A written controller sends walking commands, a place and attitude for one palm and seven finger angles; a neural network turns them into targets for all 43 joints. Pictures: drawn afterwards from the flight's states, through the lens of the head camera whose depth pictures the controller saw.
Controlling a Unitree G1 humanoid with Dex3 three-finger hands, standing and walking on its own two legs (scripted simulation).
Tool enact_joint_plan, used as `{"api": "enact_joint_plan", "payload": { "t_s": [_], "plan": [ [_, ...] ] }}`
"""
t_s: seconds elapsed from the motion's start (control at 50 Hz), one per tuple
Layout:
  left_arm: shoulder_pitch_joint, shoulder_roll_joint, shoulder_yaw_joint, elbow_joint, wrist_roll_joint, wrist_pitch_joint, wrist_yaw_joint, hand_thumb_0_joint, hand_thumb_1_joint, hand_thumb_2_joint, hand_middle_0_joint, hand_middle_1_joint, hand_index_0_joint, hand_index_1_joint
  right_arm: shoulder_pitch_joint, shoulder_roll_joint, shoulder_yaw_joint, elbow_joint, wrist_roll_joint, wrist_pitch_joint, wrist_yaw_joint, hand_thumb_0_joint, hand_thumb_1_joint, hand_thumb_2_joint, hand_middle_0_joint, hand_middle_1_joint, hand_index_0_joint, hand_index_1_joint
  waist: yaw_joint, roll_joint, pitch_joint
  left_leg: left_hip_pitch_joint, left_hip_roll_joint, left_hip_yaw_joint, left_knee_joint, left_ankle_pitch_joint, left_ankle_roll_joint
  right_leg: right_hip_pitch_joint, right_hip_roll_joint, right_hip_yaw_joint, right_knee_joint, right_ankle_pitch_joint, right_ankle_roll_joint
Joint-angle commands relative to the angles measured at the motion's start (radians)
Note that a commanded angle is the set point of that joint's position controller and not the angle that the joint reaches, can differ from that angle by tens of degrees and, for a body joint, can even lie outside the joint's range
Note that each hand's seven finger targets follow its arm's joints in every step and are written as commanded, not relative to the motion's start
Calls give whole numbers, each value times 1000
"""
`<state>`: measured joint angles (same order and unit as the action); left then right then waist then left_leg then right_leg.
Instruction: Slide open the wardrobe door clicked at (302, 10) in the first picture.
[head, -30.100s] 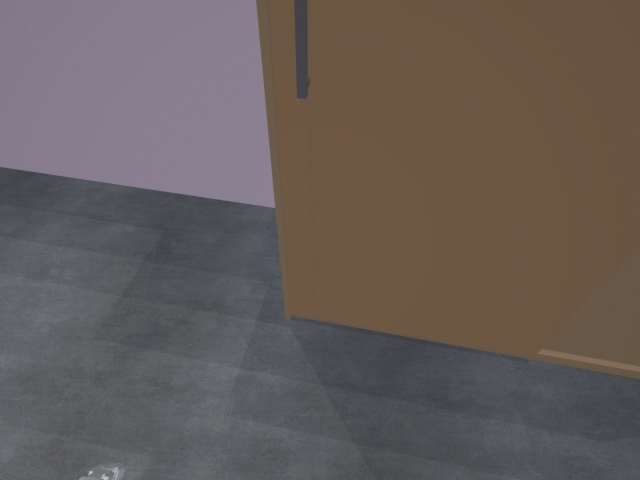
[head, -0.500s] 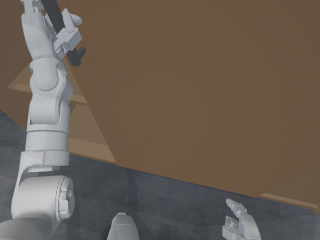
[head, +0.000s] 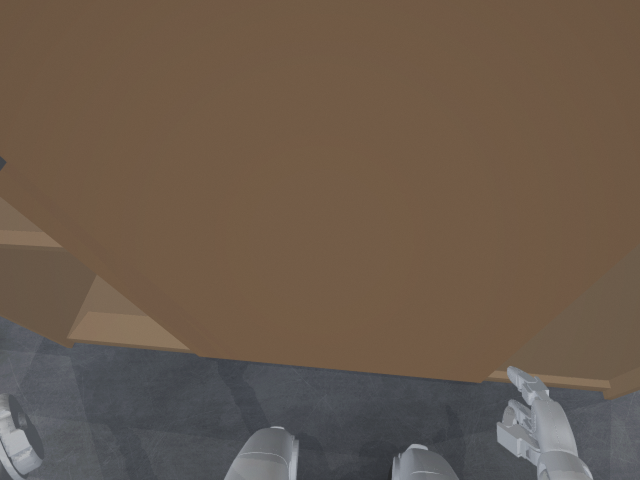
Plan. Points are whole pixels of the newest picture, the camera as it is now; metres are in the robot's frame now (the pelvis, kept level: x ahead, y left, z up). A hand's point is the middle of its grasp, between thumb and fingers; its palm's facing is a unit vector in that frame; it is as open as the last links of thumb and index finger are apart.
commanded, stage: stop walking and hold the door there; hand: left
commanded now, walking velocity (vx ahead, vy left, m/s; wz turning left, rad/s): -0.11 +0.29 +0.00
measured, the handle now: out of the picture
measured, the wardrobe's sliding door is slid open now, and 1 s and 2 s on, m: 0.47 0.47 0.47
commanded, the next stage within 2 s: none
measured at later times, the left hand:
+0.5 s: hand out of the picture +0.36 +0.39 +0.25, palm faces +0.68 -0.72 -0.17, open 6.7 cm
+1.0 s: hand out of the picture +0.36 +0.39 +0.25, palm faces +0.63 -0.77 -0.11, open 6.5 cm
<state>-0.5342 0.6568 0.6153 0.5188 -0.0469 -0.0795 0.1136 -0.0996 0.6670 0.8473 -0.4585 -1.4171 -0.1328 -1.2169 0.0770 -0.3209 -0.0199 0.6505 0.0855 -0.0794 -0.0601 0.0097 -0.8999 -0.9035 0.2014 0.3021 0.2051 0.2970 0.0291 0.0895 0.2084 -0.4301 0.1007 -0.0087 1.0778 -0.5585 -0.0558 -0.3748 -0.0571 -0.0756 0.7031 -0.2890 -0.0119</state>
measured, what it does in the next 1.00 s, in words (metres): steps on the spot: left foot, then right foot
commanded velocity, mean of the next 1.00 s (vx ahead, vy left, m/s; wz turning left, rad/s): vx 0.00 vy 0.02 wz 0.00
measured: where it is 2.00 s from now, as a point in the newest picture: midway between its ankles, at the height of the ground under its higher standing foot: outside the picture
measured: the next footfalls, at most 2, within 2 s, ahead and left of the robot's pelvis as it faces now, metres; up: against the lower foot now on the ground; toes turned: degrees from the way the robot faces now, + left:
left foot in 0.22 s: +0.04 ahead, +0.11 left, +0.00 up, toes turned +5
right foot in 0.46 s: -0.02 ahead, -0.13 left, +0.00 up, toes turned -10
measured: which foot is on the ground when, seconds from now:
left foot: up 0.00-0.20, down 0.22-1.00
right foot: down 0.00-0.26, up 0.28-0.44, down 0.46-1.00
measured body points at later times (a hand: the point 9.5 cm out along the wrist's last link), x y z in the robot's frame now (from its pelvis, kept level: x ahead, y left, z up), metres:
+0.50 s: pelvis -0.05 +0.00 +0.02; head -0.03 +0.00 +0.46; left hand +0.32 +0.42 +0.26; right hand +0.04 -0.27 -0.09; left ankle +0.00 +0.11 -0.72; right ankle -0.06 -0.12 -0.72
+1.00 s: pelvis -0.08 +0.01 +0.02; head -0.06 +0.01 +0.47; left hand +0.32 +0.42 +0.26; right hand -0.08 -0.29 -0.10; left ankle +0.00 +0.11 -0.72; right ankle -0.06 -0.12 -0.72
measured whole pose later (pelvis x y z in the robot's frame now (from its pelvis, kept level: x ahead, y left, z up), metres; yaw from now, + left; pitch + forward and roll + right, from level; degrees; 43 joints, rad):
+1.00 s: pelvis -0.08 +0.01 +0.02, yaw -7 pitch -1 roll -1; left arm -0.80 0.87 0.60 1.13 -0.01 -0.16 0.08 -0.01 0.73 0.80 -0.38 -1.36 -0.21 -1.24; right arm 0.34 -0.34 0.00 0.77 0.07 -0.04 -0.09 0.01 -0.90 -0.90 0.20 0.30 0.21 0.30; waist -0.08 0.02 0.05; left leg -0.34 0.10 0.19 0.54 -0.18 0.03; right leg -0.28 -0.01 -0.05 0.50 -0.21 0.01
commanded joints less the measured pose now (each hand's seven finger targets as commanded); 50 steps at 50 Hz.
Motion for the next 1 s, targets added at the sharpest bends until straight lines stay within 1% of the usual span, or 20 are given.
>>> {"api": "enact_joint_plan", "payload": {
  "t_s": [0.0,0.06,0.14,0.16,0.2,0.22,0.24,0.26,0.28,0.32,0.36,0.4,0.46,0.5,0.56,0.62,0.66,0.76,0.94,0.98],
  "plan": [
    [-261,482,167,-109,26,-78,33,0,900,900,-450,-1400,-450,-1400,21,-110,-26,-84,-14,-42,-21,0,-900,-900,200,300,200,300,0,-295,-551,-53,-83,-11,-20,-13,19,462,-309,262,-169,1040,-122],
    [-329,462,125,-84,32,-84,26,0,900,900,-450,-1400,-450,-1400,12,-116,-28,-73,-19,-27,-18,0,-900,-900,200,300,200,300,1,-298,-552,40,-101,13,-168,21,22,391,-317,257,-218,931,-118],
    [-399,419,41,-86,39,-107,23,0,900,900,-450,-1400,-450,-1400,53,-131,-30,-67,-19,-4,-20,0,-900,-900,200,300,200,300,-21,-151,-539,226,-91,44,-528,235,22,287,-259,205,-250,606,-83],
    [-417,403,18,-90,38,-115,23,0,900,900,-450,-1400,-450,-1400,70,-138,-36,-68,-19,5,-22,0,-900,-900,200,300,200,300,-28,-100,-533,297,-67,63,-639,369,23,252,-213,171,-231,479,-61],
    [-412,364,-34,-80,30,-123,17,0,900,900,-450,-1400,-450,-1400,79,-167,-45,-86,-7,17,-23,0,-900,-900,200,300,200,300,2,106,-491,329,136,-74,-681,701,104,160,-67,81,-176,221,11],
    [-408,359,-40,-40,29,-121,13,0,900,900,-450,-1400,-450,-1400,103,-158,-39,-88,4,17,-16,0,-900,-900,200,300,200,300,4,126,-501,339,177,-67,-658,812,123,142,-19,60,-150,35,22],
    [-427,313,-93,-46,41,-125,8,0,900,900,-450,-1400,-450,-1400,93,-143,-28,-101,-11,16,-16,0,-900,-900,200,300,200,300,-17,226,-463,271,198,-96,-719,763,139,122,9,25,-58,-72,24],
    [-444,371,-48,-38,51,-129,14,0,900,900,-450,-1400,-450,-1400,101,-145,-30,-95,-23,13,-21,0,-900,-900,200,300,200,300,-17,256,-424,218,214,-108,-756,736,151,103,19,32,39,-130,22],
    [-446,407,-31,-32,45,-129,21,0,900,900,-450,-1400,-450,-1400,119,-146,-33,-89,-24,17,-27,0,-900,-900,200,300,200,300,-16,242,-414,214,212,-128,-740,778,165,95,19,50,60,-132,21],
    [-424,411,-27,11,45,-115,13,0,900,900,-450,-1400,-450,-1400,140,-151,-32,-85,-18,9,-29,0,-900,-900,200,300,200,300,-18,171,-431,301,186,-52,-685,853,157,66,26,27,7,-78,32],
    [-417,346,-84,13,40,-103,2,0,900,900,-450,-1400,-450,-1400,148,-149,-27,-88,-18,0,-28,0,-900,-900,200,300,200,300,-26,193,-431,322,171,-17,-678,828,141,90,36,4,-71,-52,38],
    [-384,399,-39,66,44,-98,3,0,900,900,-450,-1400,-450,-1400,164,-161,-25,-81,-23,2,-28,0,-900,-900,200,300,200,300,-24,160,-435,335,152,-2,-634,847,117,141,33,-5,-211,24,36],
    [-382,475,9,124,66,-110,-1,0,900,900,-450,-1400,-450,-1400,170,-157,-22,-82,-33,9,-30,0,-900,-900,200,300,200,300,-43,56,-486,261,75,73,-543,728,52,276,-65,66,-257,504,14],
    [-378,519,45,186,54,-99,1,0,900,900,-450,-1400,-450,-1400,175,-154,-30,-74,-17,31,-38,0,-900,-900,200,300,200,300,-38,-120,-541,197,26,92,-480,571,38,344,-132,166,-246,657,-22],
    [-407,562,73,311,51,-99,-9,0,900,900,-450,-1400,-450,-1400,183,-159,-21,-47,-23,32,-45,0,-900,-900,200,300,200,300,-39,-133,-491,179,9,71,-535,335,53,273,-141,166,-280,414,-14],
    [-427,561,62,366,46,-112,-21,0,900,900,-450,-1400,-450,-1400,179,-186,-22,-24,-33,21,-52,0,-900,-900,200,300,200,300,-39,-7,-422,235,95,4,-655,426,82,152,-46,84,-261,134,25],
    [-446,500,10,393,45,-121,-27,0,900,900,-450,-1400,-450,-1400,188,-184,-21,-22,-30,15,-53,0,-900,-900,200,300,200,300,-40,33,-386,201,145,-57,-741,331,102,139,2,48,-226,17,35],
    [-470,498,-3,438,50,-120,-24,0,900,900,-450,-1400,-450,-1400,214,-195,-30,-8,-28,1,-54,0,-900,-900,200,300,200,300,-36,93,-362,120,165,-50,-797,240,115,183,12,36,-170,-16,29],
    [-495,542,12,486,53,-123,-34,0,900,900,-450,-1400,-450,-1400,246,-200,-38,12,-26,3,-46,0,-900,-900,200,300,200,300,-51,-59,-397,212,60,54,-616,324,68,127,-65,138,-322,63,10],
    [-488,527,-6,487,47,-126,-38,0,900,900,-450,-1400,-450,-1400,248,-199,-39,18,-21,8,-49,0,-900,-900,200,300,200,300,-55,-31,-395,245,70,43,-630,360,75,111,-55,123,-315,78,14]
  ]
}}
